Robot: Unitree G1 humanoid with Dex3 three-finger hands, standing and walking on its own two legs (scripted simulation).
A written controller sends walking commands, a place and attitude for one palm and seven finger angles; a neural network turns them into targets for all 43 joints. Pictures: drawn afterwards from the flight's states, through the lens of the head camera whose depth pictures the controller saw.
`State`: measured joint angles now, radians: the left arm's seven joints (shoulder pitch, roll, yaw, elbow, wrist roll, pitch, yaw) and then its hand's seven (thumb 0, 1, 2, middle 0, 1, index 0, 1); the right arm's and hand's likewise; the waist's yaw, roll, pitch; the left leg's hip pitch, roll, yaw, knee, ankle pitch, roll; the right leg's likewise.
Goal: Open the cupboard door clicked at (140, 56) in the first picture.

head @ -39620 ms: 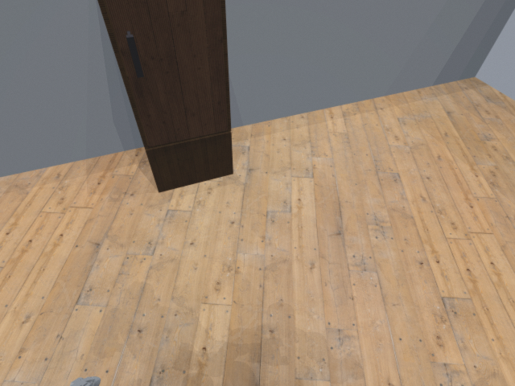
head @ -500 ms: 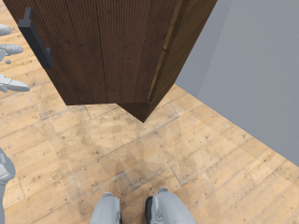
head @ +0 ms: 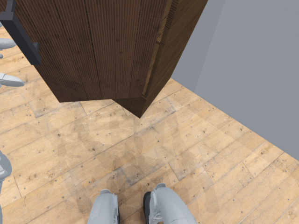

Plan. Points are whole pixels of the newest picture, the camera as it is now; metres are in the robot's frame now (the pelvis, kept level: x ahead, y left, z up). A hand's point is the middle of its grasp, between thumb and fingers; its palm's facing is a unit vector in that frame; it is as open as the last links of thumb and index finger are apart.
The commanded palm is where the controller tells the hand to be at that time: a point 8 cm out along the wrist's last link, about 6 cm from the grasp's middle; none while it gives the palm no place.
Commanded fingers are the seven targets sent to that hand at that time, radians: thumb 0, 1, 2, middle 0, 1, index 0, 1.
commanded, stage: slide the fingers in behind the handle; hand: left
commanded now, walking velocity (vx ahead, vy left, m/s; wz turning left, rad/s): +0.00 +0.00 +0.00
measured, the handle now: (24, 35) +0.56 +0.27 +0.06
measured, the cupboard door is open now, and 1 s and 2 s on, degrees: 42 43 43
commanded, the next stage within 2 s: close the thumb around the handle in 1.32 s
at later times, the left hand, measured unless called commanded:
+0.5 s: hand (13, 58) +0.49 +0.28 +0.06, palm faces +0.06 -1.00 +0.01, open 14.0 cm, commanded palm +0.48 +0.30 +0.06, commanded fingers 0.00 -0.50 0.30 -0.30 -1.20 -0.30 -1.20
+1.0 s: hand (27, 57) +0.49 +0.25 +0.07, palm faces +0.10 -1.00 +0.00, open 14.1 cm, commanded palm +0.47 +0.28 +0.06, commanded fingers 0.00 -0.50 0.30 -0.30 -1.20 -0.30 -1.20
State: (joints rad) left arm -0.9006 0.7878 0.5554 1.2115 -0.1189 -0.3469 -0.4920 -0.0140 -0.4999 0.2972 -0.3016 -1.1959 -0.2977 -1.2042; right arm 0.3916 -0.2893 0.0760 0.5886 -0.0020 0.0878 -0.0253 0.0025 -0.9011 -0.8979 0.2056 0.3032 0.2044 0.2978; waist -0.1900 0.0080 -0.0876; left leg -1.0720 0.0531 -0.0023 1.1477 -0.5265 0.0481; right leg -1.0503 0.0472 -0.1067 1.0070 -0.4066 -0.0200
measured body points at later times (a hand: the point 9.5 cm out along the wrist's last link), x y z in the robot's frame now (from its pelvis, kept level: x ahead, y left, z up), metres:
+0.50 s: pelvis +0.00 +0.00 +0.00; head +0.15 +0.05 +0.43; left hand +0.48 +0.33 +0.06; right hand +0.02 -0.27 -0.09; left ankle +0.00 +0.08 -0.65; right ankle +0.03 -0.12 -0.65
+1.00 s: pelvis +0.00 +0.00 +0.01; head +0.14 +0.03 +0.43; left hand +0.48 +0.30 +0.07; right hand +0.02 -0.27 -0.10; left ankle +0.00 +0.08 -0.65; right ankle +0.03 -0.12 -0.65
